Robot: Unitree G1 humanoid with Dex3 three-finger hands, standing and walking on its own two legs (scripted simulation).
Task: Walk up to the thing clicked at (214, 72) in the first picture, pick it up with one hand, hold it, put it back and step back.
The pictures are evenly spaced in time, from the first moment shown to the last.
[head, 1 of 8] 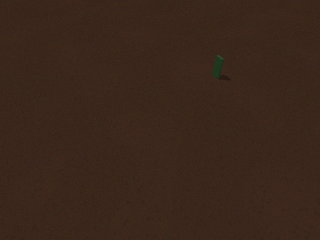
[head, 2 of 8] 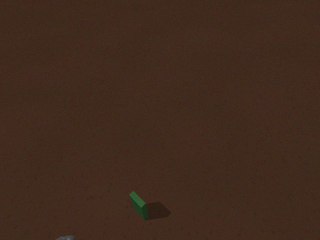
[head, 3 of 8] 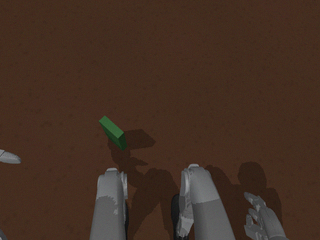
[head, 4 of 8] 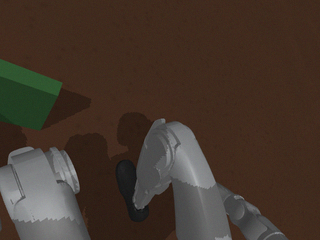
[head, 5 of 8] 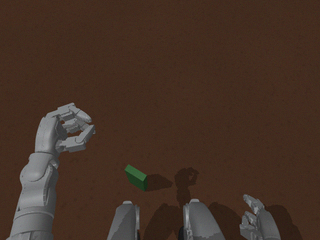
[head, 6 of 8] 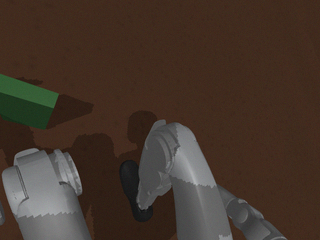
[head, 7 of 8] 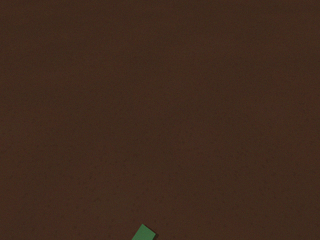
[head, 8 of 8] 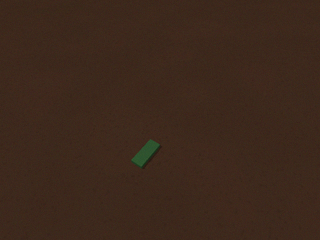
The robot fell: no
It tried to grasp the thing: yes
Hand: left
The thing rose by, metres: 0.00
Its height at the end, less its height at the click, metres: -0.10
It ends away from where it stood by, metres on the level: 0.17
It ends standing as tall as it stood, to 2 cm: no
